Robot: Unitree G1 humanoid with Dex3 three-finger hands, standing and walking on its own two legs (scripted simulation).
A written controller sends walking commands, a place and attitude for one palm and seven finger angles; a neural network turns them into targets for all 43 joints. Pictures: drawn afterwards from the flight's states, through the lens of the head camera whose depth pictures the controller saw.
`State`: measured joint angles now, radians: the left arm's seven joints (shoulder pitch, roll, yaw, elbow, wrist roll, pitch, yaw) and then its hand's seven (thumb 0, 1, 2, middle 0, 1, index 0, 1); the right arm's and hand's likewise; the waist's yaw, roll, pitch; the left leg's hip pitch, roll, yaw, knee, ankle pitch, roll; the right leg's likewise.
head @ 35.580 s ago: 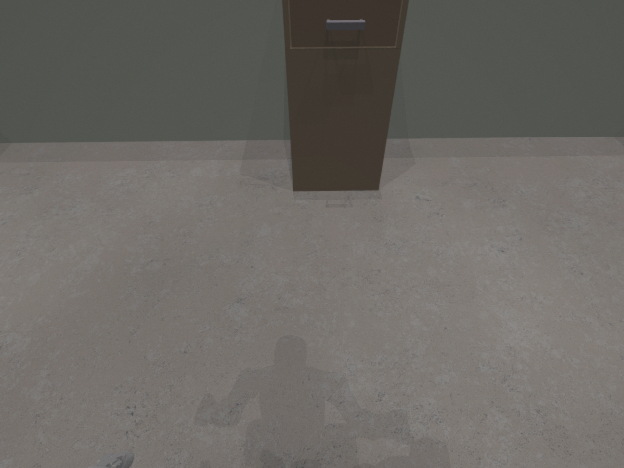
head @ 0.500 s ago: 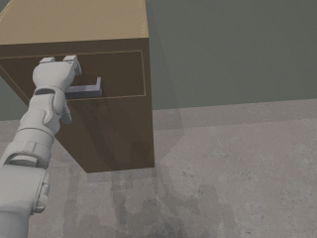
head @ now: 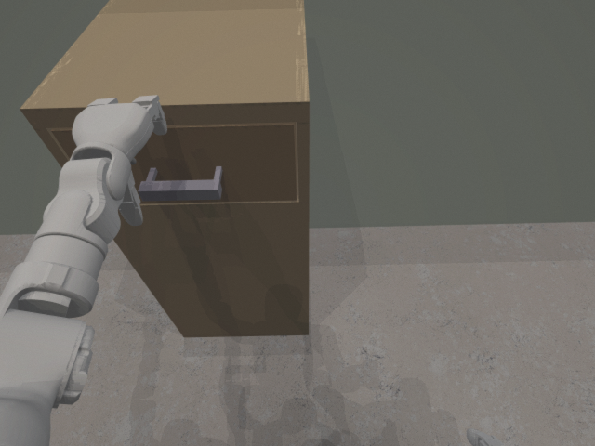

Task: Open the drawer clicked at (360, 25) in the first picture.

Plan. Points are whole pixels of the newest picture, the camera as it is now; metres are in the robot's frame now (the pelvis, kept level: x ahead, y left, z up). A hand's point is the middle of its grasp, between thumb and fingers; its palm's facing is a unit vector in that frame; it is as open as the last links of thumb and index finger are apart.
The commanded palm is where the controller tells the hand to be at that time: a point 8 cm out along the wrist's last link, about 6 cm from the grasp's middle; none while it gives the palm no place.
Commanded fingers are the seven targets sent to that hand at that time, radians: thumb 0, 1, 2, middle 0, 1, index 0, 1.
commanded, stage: lift the hand off the handle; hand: left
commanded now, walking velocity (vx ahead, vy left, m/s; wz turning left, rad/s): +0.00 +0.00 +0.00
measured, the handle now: (183, 181) +0.53 +0.22 +0.03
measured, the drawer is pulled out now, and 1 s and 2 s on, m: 0.00 0.00 0.00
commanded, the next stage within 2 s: draw the hand back to the body in 0.28 s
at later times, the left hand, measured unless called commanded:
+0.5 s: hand (136, 155) +0.44 +0.23 +0.16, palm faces -0.02 -0.01 -1.00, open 13.8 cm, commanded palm +0.40 +0.24 +0.23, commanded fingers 0.00 -0.50 0.30 -0.30 -1.20 -0.30 -1.20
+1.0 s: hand (75, 242) +0.31 +0.26 +0.16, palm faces +0.03 -0.04 -1.00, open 13.8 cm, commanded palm +0.27 +0.25 +0.23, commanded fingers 0.00 -0.43 0.33 -0.29 -1.15 -0.29 -1.15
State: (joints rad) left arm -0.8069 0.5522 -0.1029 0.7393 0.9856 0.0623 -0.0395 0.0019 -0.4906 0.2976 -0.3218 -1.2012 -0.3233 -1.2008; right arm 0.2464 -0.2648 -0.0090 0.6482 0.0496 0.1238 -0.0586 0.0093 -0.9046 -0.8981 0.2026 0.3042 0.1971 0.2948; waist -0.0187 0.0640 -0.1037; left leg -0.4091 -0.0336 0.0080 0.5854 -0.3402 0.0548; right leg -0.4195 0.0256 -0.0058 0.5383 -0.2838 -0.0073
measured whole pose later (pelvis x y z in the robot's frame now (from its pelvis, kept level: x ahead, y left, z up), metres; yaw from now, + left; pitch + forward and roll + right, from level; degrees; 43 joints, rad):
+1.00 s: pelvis -0.02 -0.01 +0.01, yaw +2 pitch +1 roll -1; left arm -0.30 0.58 -0.07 0.09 0.87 0.10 -0.17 0.00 -0.49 0.30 -0.32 -1.20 -0.32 -1.20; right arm 0.07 -0.27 0.04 0.58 0.05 0.10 -0.05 0.01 -0.91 -0.90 0.20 0.30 0.20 0.29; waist 0.08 0.09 -0.05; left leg -0.22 -0.05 -0.02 0.48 -0.27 0.05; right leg -0.23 0.01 -0.03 0.46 -0.24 -0.01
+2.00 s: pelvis -0.04 -0.04 +0.01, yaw +2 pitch -6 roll -1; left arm 0.45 0.32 0.33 -0.51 -0.07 -0.13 0.10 0.01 0.84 0.88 -0.22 -0.33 -0.22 -0.33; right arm 0.18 -0.20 0.04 0.65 -0.01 -0.17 -0.09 0.02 -0.90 -0.90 0.20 0.30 0.20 0.30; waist 0.07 0.08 0.02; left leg -0.10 0.00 -0.05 0.47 -0.26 0.00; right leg -0.09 0.06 -0.06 0.40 -0.21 -0.06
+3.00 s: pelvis -0.12 +0.00 +0.00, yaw +3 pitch +5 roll -2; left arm 0.59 0.42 0.46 -0.71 -0.03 -0.23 0.15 0.02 0.89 0.90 -0.21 -0.30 -0.21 -0.30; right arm 0.25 -0.18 0.03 0.59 -0.03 -0.13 -0.06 0.02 -0.90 -0.90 0.20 0.30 0.20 0.30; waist 0.00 -0.02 -0.08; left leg -0.48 -0.03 -0.04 0.51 -0.11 0.05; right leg -0.25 0.06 0.01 0.62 -0.38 0.00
